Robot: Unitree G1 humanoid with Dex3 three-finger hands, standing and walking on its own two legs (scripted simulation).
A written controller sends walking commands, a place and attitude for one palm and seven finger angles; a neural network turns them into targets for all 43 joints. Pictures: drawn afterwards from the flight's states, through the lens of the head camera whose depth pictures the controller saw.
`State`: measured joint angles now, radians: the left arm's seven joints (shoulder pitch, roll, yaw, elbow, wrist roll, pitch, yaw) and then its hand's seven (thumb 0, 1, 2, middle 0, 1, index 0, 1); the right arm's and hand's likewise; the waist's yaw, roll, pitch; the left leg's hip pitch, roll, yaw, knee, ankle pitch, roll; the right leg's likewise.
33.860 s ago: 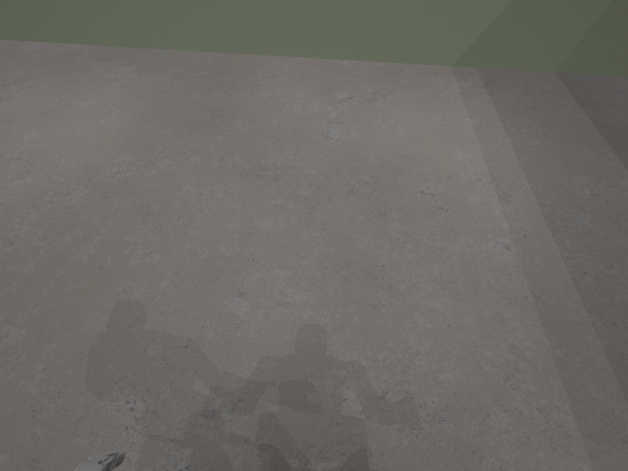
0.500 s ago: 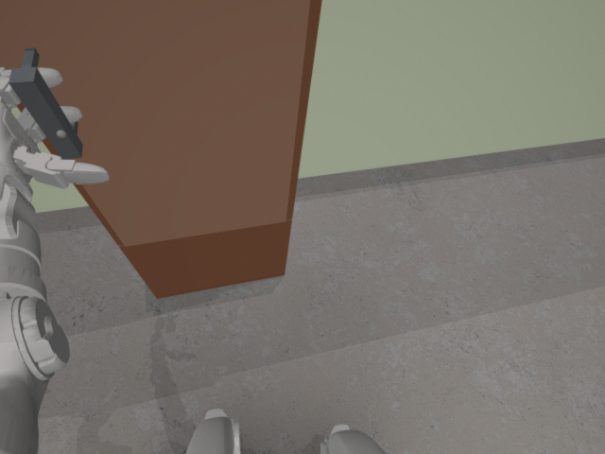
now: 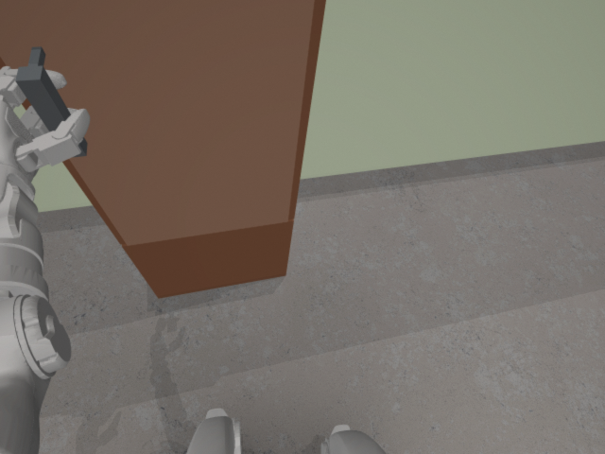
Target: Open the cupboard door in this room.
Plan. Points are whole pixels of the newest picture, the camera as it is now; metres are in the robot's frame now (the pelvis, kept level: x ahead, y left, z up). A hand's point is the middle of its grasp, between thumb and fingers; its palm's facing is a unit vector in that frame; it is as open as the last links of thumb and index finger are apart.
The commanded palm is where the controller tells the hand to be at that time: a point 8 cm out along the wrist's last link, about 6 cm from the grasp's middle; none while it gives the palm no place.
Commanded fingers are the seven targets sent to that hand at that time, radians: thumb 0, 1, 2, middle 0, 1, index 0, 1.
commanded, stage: close the thumb around the handle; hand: left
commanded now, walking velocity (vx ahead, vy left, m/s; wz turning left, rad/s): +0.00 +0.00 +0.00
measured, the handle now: (57, 104) +0.54 +0.29 +0.11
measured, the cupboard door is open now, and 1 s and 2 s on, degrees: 0 31 48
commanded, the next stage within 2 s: pull the door open along its arc in 0.18 s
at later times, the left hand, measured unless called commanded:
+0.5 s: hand (72, 139) +0.48 +0.26 +0.11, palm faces +0.16 -0.99 +0.01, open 6.1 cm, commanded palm +0.42 +0.30 +0.11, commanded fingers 0.00 0.90 0.90 -0.40 -1.35 -0.40 -1.35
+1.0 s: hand (144, 233) +0.35 +0.16 +0.12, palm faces +0.45 -0.89 +0.07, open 6.5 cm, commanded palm +0.28 +0.19 +0.11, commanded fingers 0.00 0.90 0.90 -0.40 -1.35 -0.40 -1.35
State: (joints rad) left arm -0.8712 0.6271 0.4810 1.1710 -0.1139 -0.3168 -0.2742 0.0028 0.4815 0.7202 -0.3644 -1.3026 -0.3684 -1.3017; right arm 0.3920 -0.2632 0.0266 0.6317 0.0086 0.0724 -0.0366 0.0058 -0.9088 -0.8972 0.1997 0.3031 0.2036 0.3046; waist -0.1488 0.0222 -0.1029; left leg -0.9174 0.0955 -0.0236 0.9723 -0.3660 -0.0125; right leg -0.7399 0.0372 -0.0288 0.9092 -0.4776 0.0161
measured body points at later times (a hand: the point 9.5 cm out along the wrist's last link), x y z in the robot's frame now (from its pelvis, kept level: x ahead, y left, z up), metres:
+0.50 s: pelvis +0.00 +0.00 +0.00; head +0.09 +0.02 +0.44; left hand +0.46 +0.31 +0.11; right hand +0.01 -0.27 -0.11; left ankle +0.05 +0.12 -0.68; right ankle -0.03 -0.14 -0.68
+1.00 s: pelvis +0.03 -0.01 +0.02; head +0.05 -0.02 +0.47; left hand +0.32 +0.20 +0.11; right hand +0.21 -0.22 -0.07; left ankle +0.05 +0.12 -0.68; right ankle -0.03 -0.14 -0.68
